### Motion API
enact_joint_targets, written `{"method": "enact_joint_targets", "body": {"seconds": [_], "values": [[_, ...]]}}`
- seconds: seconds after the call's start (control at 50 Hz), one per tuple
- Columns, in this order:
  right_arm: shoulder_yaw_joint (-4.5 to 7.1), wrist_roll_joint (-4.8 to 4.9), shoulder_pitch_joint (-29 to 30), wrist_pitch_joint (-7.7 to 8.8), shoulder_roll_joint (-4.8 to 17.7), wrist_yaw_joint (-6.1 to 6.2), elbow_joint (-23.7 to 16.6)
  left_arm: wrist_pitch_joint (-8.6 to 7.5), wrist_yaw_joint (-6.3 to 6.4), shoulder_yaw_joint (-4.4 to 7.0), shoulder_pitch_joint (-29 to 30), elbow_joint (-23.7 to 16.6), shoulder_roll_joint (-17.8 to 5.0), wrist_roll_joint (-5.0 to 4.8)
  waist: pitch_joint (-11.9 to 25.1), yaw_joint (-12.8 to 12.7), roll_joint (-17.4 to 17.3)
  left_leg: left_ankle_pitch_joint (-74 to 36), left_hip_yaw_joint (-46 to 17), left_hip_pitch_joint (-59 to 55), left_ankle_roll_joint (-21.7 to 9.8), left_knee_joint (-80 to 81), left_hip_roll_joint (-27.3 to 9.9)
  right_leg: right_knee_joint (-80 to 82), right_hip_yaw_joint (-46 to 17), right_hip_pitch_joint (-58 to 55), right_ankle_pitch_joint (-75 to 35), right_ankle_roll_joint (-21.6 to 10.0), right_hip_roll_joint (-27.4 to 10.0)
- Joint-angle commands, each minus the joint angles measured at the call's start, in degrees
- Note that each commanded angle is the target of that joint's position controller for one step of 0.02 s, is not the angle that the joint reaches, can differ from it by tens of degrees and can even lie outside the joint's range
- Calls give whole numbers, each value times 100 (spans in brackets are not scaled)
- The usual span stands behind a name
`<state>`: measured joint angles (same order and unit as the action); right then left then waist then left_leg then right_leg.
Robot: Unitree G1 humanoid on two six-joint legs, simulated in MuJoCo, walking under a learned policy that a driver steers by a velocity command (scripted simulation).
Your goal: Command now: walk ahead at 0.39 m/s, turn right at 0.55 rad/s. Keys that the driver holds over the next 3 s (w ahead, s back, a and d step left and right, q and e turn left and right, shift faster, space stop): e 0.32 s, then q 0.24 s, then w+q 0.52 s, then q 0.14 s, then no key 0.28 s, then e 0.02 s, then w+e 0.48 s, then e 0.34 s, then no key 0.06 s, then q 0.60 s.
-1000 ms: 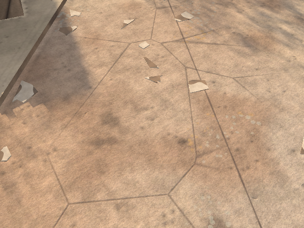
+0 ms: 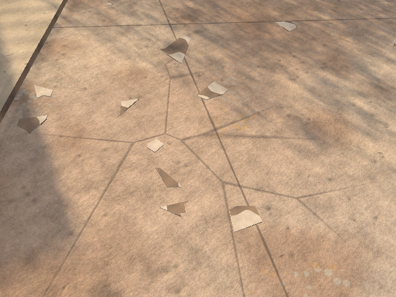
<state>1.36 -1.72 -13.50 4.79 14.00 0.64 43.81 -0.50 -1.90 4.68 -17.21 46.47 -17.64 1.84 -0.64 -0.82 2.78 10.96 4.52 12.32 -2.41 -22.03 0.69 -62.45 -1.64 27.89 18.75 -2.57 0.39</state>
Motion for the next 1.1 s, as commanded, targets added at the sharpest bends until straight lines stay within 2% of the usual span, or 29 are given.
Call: {"method": "enact_joint_targets", "body": {"seconds": [0.02,0.06,0.14,0.18,0.24,0.26,0.28,0.3,0.32,0.34,0.36,0.38,0.4,0.42,0.48,0.54,0.6,0.64,0.7,0.74,0.76,0.78,0.8,0.82,0.84,0.88,0.9,1.0,1.1], "values": [[167,79,-293,164,603,-4,-146,64,-70,20,-34,-397,-105,28,19,-41,-798,-3124,-908,-772,-669,863,-1591,-164,-88,960,-319,162,-227],[189,99,-322,125,642,8,-89,87,-99,-17,274,-550,-35,26,20,-33,-857,-3840,-432,-801,-674,763,-1539,267,55,1042,-588,249,-219],[228,106,-262,8,740,35,-33,80,-208,-152,889,-814,143,-3,-11,85,-1016,-3642,344,-474,-511,614,-1279,1868,449,221,-1485,172,-163],[283,122,-367,-37,871,47,18,82,-216,-145,1005,-897,55,25,62,137,-1014,-3739,425,-616,-428,323,-1363,2339,598,-124,-1430,60,-56],[363,157,-425,-150,1044,104,48,38,-171,-61,741,-934,-173,95,284,53,-975,-4200,448,-937,-333,-708,-1492,2861,679,-616,-862,-232,159],[370,183,-389,-208,1060,116,37,-26,-122,-15,271,-801,-229,147,548,-166,-748,-3927,569,-869,-231,-1602,-1364,3345,700,-1172,-1109,-352,329],[357,171,-587,-231,1028,98,29,-110,-28,68,-225,-672,-478,211,929,-396,-216,-2687,676,-284,22,-2880,-1103,3785,245,-2126,-2299,-553,70],[213,6,-966,-290,418,53,-200,-157,70,176,-269,-761,-1075,127,1326,-35,890,2207,746,1165,247,-4476,-548,3211,-1631,-3266,-5564,-920,-1646],[245,61,-1154,-431,630,69,-330,-56,87,335,-506,-869,-1454,-197,2240,-245,1156,2948,-206,2029,393,-5613,196,3554,-3281,-3946,-5984,-2071,-2346],[251,19,-958,-515,756,88,-204,51,148,244,-260,-935,-1027,-274,1926,-246,231,2468,-561,2233,396,-5716,-235,3770,-2624,-3612,-5074,-1971,-2223],[218,63,-571,-514,673,81,-226,87,209,89,165,-960,-573,-248,1176,-179,104,2024,-538,2218,382,-5475,-337,3980,-2084,-2808,-4539,-1793,-1915],[197,51,-408,-511,613,86,-174,98,246,-48,470,-918,-218,-177,732,15,-122,1672,-579,2043,378,-4984,-487,4198,-1665,-2246,-4116,-1449,-1544],[195,7,-484,-570,605,73,-122,77,283,-113,575,-883,-71,-174,589,132,20,1466,-578,1680,378,-4604,-538,4323,-1347,-1857,-4100,-1265,-1339],[182,-5,-730,-650,562,54,41,42,288,-171,669,-837,23,-119,674,232,37,1303,-515,1184,358,-4465,-457,4394,-1010,-1542,-4227,-1151,-1214],[133,104,-932,-768,348,-9,259,-84,274,-240,685,-645,38,-9,715,321,48,1188,-582,465,314,-3508,-300,4643,-581,-1174,-3585,-941,-1123],[158,79,-535,-840,437,-11,240,-48,298,-199,706,-524,-163,1,427,143,369,1166,-540,444,255,-2704,-181,4891,-590,-1151,-1623,-850,-1120],[209,22,-409,-817,561,-71,166,75,309,-72,536,-460,-481,-24,371,50,484,1465,-329,633,169,-2591,-71,5216,-960,-1236,593,-974,-1336],[219,-3,-359,-768,548,-148,125,117,319,-25,528,-450,-534,-40,218,50,424,1688,-210,687,52,-2420,-58,5466,-1173,-1201,1605,-991,-1517],[203,54,-792,-695,387,-208,278,118,326,35,693,-440,-569,-91,73,275,233,1773,-26,-77,-278,-1549,71,5538,-922,-822,1818,-833,-1523],[197,78,-1500,-642,280,-205,598,150,330,62,994,-472,-510,-117,-146,624,34,1291,86,-989,-599,-175,200,5017,-340,-286,1911,-509,-1198],[220,49,-1914,-584,383,-174,781,155,314,34,1172,-534,-302,-100,-339,759,-548,1790,-684,-1429,-790,657,-159,3874,205,326,1813,-247,-795],[230,1,-1952,-515,591,-135,712,118,268,-119,1092,-610,286,-37,-272,627,-1558,3079,-2843,-1812,-1005,1326,-1656,1946,975,1283,1425,56,-112],[370,34,-1613,-510,1139,-51,524,52,250,-95,1577,-896,54,-16,-918,594,-1473,4154,-4427,-974,-1437,2030,-2213,1650,436,2166,690,173,219],[364,27,-1251,-485,1023,32,488,-38,173,-47,1675,-904,-208,-51,-1226,364,-958,3594,-3993,-654,-1331,2121,-1985,1410,49,1998,-20,228,-124],[360,75,-1006,-410,997,25,455,-101,96,-19,1473,-783,-298,-55,-1063,169,-886,2751,-3483,-739,-1153,2017,-1669,1426,9,1842,-440,286,-148],[368,125,-1025,-270,903,-23,483,-109,51,4,1261,-566,-352,83,-682,169,-689,1289,-2671,-1110,-972,1759,-1186,1220,156,1616,-877,388,-137],[340,137,-1177,-214,770,-51,548,-97,35,-15,1248,-551,-272,102,-500,207,-685,796,-2485,-1247,-946,1632,-1081,1139,174,1571,-996,406,-140],[385,118,-1863,-158,739,-65,760,-70,38,-92,1948,-806,-148,27,-500,539,-863,-370,-2396,-1479,-1031,1325,-968,1430,259,1823,-1178,540,-174],[431,71,-2014,-195,873,16,805,-182,-18,-187,2611,-1117,-96,-46,-601,733,-1068,-2124,-2377,-1442,-976,706,-879,2482,382,1229,-1053,456,45]]}}
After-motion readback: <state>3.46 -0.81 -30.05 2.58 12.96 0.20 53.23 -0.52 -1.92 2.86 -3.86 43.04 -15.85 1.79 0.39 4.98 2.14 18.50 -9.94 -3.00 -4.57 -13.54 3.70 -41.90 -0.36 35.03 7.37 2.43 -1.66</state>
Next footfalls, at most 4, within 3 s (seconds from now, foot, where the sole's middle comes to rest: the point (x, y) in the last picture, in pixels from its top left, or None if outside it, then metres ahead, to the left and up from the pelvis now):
0.28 right None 0.23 -0.12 -0.78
0.76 left None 0.15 0.06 -0.78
1.20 right None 0.48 -0.11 -0.78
1.60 left None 0.45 0.09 -0.78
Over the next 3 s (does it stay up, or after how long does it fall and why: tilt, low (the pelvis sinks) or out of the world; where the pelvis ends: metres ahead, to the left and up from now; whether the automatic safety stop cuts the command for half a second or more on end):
stays up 0.69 -0.10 -0.01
